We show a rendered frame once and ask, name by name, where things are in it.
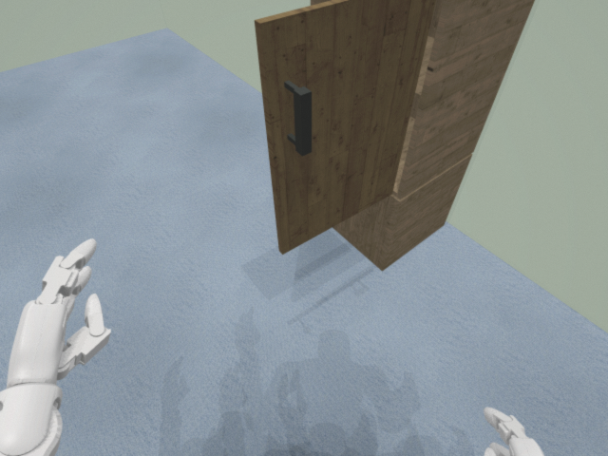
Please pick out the handle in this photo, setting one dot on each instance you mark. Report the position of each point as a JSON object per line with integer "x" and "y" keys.
{"x": 302, "y": 118}

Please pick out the left robot hand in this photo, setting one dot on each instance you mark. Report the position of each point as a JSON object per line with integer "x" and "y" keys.
{"x": 37, "y": 354}

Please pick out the robot left forearm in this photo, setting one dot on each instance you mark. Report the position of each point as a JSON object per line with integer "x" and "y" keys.
{"x": 30, "y": 422}

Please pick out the cupboard door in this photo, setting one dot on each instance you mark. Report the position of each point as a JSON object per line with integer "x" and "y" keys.
{"x": 361, "y": 60}

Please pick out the right robot hand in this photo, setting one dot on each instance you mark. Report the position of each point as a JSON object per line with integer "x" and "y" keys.
{"x": 512, "y": 433}

